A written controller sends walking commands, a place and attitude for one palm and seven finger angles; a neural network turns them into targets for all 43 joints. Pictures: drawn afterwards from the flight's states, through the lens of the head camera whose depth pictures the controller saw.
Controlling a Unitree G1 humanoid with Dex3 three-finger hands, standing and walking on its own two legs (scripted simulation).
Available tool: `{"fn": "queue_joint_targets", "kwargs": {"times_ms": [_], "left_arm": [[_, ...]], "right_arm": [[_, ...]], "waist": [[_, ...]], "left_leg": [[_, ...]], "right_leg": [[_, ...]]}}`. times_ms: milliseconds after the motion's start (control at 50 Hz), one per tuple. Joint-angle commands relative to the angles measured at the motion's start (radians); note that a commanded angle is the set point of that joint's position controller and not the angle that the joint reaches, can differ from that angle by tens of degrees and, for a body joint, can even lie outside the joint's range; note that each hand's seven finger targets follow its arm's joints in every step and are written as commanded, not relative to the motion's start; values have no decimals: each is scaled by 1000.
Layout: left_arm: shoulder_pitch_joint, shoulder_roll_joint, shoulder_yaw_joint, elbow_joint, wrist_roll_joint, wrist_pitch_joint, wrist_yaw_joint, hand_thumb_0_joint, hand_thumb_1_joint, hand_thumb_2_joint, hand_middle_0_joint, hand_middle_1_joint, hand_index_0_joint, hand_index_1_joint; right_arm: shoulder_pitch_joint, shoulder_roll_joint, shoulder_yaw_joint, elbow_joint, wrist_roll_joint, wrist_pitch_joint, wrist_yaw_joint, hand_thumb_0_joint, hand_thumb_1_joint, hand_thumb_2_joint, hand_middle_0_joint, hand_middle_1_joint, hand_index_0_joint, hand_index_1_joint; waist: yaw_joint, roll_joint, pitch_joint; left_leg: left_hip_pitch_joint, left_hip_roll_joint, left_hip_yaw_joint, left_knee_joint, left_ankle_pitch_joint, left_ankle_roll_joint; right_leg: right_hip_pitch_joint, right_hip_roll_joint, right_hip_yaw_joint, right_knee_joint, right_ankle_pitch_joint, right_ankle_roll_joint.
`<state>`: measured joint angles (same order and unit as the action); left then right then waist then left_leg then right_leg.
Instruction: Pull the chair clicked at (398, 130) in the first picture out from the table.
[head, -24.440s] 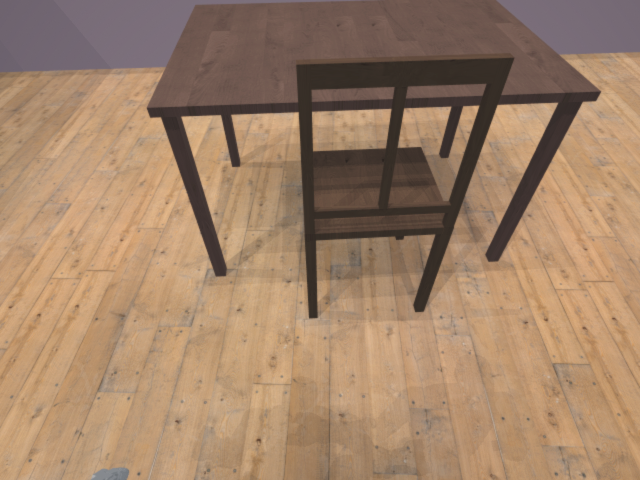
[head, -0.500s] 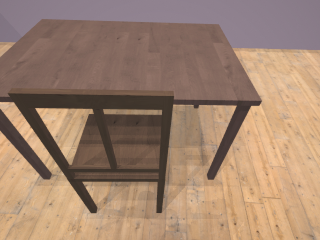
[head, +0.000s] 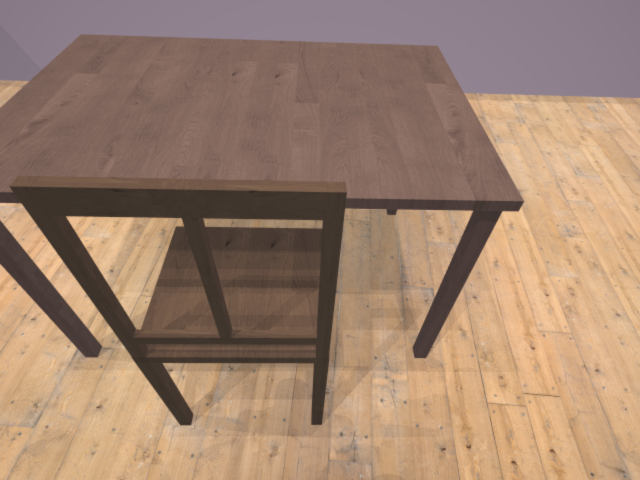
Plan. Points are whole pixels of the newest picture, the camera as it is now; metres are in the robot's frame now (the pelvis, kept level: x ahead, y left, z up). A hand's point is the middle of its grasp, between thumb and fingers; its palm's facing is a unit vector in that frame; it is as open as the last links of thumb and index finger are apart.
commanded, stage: look again from close up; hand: left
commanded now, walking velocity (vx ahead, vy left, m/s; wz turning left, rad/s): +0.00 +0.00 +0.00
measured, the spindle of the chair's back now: (212, 284) +0.43 +0.21 -0.07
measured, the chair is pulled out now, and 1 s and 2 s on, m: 0.00 0.00 0.00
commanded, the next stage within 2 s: raise the hand toward the chair's back in 0.12 s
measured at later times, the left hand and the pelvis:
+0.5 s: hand (211, 414) +0.20 +0.14 -0.02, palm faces +0.11 -0.99 +0.02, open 8.0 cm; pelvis -0.02 -0.01 -0.05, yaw +4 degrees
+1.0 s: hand (208, 453) +0.17 +0.15 -0.06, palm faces +0.03 -1.00 -0.03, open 12.3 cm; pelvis -0.03 -0.05 -0.11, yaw +5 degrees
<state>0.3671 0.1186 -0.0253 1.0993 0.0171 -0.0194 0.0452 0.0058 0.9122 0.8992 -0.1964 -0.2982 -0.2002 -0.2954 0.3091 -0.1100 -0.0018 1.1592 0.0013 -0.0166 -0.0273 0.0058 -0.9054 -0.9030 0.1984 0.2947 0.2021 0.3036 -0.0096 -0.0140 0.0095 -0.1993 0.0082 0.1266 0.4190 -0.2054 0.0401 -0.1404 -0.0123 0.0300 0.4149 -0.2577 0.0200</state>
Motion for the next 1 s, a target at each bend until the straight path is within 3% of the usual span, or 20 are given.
{"fn": "queue_joint_targets", "kwargs": {"times_ms": [0,180,200,220,240,260,280,320,360,400,420,440,480,540,620,740,820,880,940,980], "left_arm": [[94,84,13,-20,-3,-7,5,0,900,900,-200,-300,-200,-300],[94,86,13,-19,-4,-8,5,0,900,900,-200,-300,-200,-300],[66,127,16,0,16,-21,33,0,900,900,-200,-300,-200,-300],[-620,288,64,-1536,-181,-206,24,0,877,890,-198,-296,-198,-296],[-528,379,144,-1518,-146,-194,85,0,853,880,-195,-293,-195,-293],[-35,101,-5,-1218,-126,-69,92,0,830,870,-193,-289,-193,-289],[52,-49,-110,-1114,-151,-9,92,0,807,860,-191,-285,-191,-285],[-51,-6,-104,-1232,-179,-100,74,0,760,840,-186,-278,-186,-278],[-6,-51,-89,-1071,-162,-194,39,0,713,820,-181,-271,-181,-271],[230,-70,-32,-949,-201,-336,-68,0,667,800,-177,-263,-177,-263],[283,-42,14,-951,-222,-415,-131,0,643,790,-174,-260,-174,-260],[330,39,114,-910,-224,-486,-187,0,620,780,-172,-256,-172,-256],[314,125,207,-917,-213,-594,-272,0,573,760,-167,-249,-167,-249],[238,195,252,-1091,-202,-552,-268,0,503,730,-160,-238,-160,-238],[63,188,230,-1432,-248,-565,-211,0,410,690,-151,-223,-151,-223],[-89,162,103,-1405,-276,-625,-348,0,270,630,-137,-201,-137,-201],[-2,223,194,-1272,-313,-466,-436,0,177,590,-128,-186,-128,-186],[61,275,320,-1295,-342,-372,-414,0,107,560,-121,-175,-121,-175],[92,273,375,-1289,-348,-366,-347,0,37,530,-114,-164,-114,-164],[81,241,347,-1295,-340,-403,-322,0,-10,510,-109,-157,-109,-157]], "right_arm": [[71,-92,-15,-23,0,-14,-2,0,-900,-900,200,300,200,300],[68,-93,-13,-22,1,-15,-2,0,-900,-900,200,300,200,300],[-18,-163,-11,-113,-5,-17,10,0,-900,-900,200,300,200,300],[-10,-329,-39,-506,43,-148,-30,0,-900,-900,200,300,200,300],[-121,-252,-1,-439,54,-238,-68,0,-900,-900,200,300,200,300],[-78,-220,-16,-456,50,-303,-51,0,-900,-900,200,300,200,300],[-67,-212,-5,-423,62,-326,-44,0,-900,-900,200,300,200,300],[-83,-271,-27,-486,50,-358,-51,0,-900,-900,200,300,200,300],[-87,-271,-49,-525,18,-356,-32,0,-900,-900,200,300,200,300],[-139,-263,-74,-587,4,-346,1,0,-900,-900,200,300,200,300],[-155,-263,-85,-619,4,-335,17,0,-900,-900,200,300,200,300],[-165,-261,-97,-633,9,-317,40,0,-900,-900,200,300,200,300],[-204,-259,-112,-699,9,-279,61,0,-900,-900,200,300,200,300],[-225,-251,-108,-790,12,-209,59,0,-900,-900,200,300,200,300],[-191,-222,-93,-831,7,-181,31,0,-900,-900,200,300,200,300],[-150,-242,-60,-750,6,-239,-18,0,-900,-900,200,300,200,300],[-159,-251,-58,-752,31,-244,-40,0,-900,-900,200,300,200,300],[-180,-231,-64,-766,37,-226,-46,0,-900,-900,200,300,200,300],[-193,-205,-67,-750,32,-217,-47,0,-900,-900,200,300,200,300],[-177,-200,-69,-736,28,-220,-41,0,-900,-900,200,300,200,300]], "waist": [[3,14,81],[4,7,81],[15,20,149],[-114,163,-358],[-58,182,-349],[-36,190,-233],[-37,128,-93],[-83,63,-9],[-94,-164,4],[8,-271,-68],[37,-277,-116],[76,-190,-150],[88,-96,-211],[112,59,-289],[35,162,-389],[-91,84,-312],[-36,9,-364],[25,-13,-460],[44,-42,-442],[26,-51,-411]], "left_leg": [[58,110,-143,-103,6,-3],[61,109,-139,-96,31,-3],[-79,128,-117,72,123,-35],[224,10,-117,-13,131,-23],[220,58,-97,-4,95,-29],[126,79,-154,-55,31,-40],[-6,45,-170,-30,-68,-31],[-116,26,-194,72,-184,-24],[-245,12,-197,202,-197,-34],[-395,8,-162,321,-178,-51],[-447,2,-148,371,-143,-55],[-475,-7,-133,411,-95,-67],[-545,-13,-111,509,-49,-59],[-580,-21,-91,552,-69,-41],[-544,-6,-115,605,-109,-22],[-644,15,-156,765,-119,0],[-703,8,-149,750,-152,1],[-685,6,-145,717,-87,-2],[-685,9,-151,693,-56,-10],[-685,9,-151,678,-47,-13]], "right_leg": [[-148,-62,57,-84,88,-42],[-143,-63,58,-85,103,-41],[-157,-103,57,-77,156,-40],[-82,6,-58,46,166,-49],[-129,24,-76,111,62,-48],[-231,30,-120,162,-50,-55],[-263,18,-127,173,-56,-47],[-336,12,-133,144,-78,-30],[-488,27,-163,224,-162,-31],[-576,21,-159,327,-236,-40],[-577,20,-144,374,-213,-46],[-555,16,-122,420,-151,-60],[-583,11,-102,536,-55,-68],[-582,12,-72,597,-40,-70],[-634,18,-46,575,-107,-59],[-761,27,26,556,-110,-38],[-661,7,66,501,-187,-21],[-519,-17,83,500,-65,1],[-482,-20,66,514,30,8],[-495,-22,51,522,69,10]]}}
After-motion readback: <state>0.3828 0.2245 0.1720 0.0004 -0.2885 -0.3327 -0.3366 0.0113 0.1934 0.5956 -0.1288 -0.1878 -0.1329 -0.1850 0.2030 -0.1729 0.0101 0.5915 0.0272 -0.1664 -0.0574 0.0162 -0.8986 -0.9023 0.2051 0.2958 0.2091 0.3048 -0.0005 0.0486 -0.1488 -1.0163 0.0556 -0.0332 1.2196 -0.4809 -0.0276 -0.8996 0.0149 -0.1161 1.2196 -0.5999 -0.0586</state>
